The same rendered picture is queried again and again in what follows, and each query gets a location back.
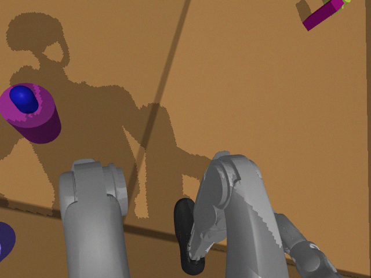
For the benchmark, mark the right robot hand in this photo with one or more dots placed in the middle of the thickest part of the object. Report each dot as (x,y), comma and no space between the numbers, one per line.
(290,235)

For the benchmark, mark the right robot arm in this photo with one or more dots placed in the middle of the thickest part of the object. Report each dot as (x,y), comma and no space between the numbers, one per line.
(310,262)

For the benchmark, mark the right robot foot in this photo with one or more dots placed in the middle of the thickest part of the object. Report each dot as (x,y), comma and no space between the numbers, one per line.
(183,222)

